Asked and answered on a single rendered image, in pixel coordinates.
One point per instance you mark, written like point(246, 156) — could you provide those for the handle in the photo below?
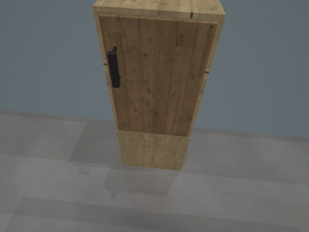
point(113, 67)

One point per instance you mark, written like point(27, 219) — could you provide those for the cupboard door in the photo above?
point(161, 62)

